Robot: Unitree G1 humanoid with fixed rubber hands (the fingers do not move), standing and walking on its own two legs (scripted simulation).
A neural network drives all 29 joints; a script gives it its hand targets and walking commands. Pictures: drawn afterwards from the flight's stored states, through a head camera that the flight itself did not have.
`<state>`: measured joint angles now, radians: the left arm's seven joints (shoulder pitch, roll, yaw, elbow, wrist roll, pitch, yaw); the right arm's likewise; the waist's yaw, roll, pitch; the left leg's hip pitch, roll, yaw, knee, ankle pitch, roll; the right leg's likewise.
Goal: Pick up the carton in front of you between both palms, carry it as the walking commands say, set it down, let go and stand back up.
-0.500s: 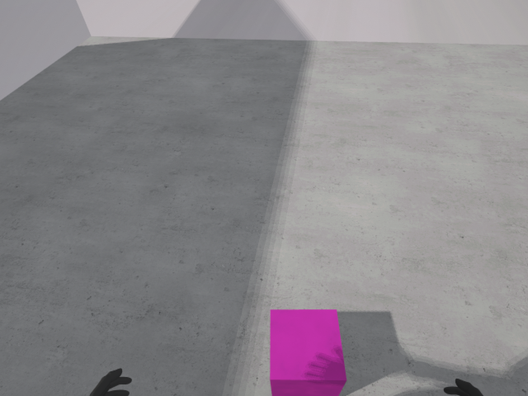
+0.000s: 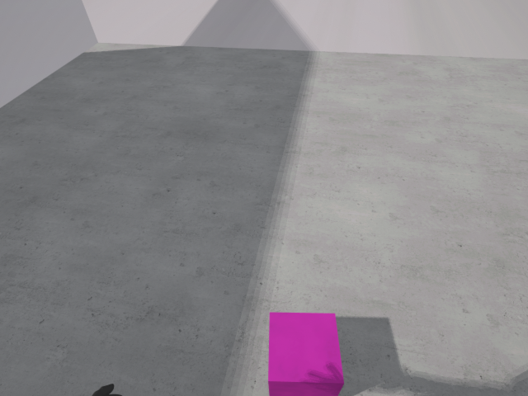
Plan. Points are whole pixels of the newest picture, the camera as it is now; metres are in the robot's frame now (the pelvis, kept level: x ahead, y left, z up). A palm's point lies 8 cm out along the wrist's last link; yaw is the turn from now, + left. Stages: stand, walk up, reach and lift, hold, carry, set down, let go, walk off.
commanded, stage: stand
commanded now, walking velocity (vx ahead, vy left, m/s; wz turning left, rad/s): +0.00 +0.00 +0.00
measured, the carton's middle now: (301, 359) +0.41 -0.07 -0.65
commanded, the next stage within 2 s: none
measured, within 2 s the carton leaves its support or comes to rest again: neither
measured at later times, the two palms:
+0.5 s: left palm out of the picture +0.08 +0.30 -0.09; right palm out of the picture +0.07 -0.31 -0.10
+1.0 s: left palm out of the picture +0.08 +0.31 -0.09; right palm out of the picture +0.06 -0.31 -0.10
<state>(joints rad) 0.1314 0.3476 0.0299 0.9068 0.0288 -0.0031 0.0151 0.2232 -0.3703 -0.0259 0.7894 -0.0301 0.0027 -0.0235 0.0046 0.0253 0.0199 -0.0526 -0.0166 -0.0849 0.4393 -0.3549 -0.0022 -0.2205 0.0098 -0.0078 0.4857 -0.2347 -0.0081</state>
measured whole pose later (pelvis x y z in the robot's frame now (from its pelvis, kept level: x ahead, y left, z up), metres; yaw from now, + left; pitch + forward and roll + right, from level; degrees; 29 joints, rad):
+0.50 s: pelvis -0.02 +0.00 +0.00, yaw +0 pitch -3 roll +0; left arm 0.12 0.37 0.02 1.02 0.02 -0.01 0.01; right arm 0.20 -0.39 -0.02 0.91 -0.02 0.00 -0.02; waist 0.01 0.02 0.03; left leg -0.03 -0.01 -0.08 0.38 -0.30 -0.01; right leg -0.20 0.01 0.00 0.42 -0.18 -0.01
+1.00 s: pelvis -0.02 +0.00 +0.01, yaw -1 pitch -3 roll +0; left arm 0.09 0.38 0.01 1.07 0.01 -0.01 0.01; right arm 0.17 -0.40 -0.01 0.97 -0.02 -0.01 -0.01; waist 0.01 0.02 0.04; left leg -0.02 -0.01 -0.07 0.35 -0.28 -0.01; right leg -0.19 0.01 0.00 0.40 -0.16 -0.01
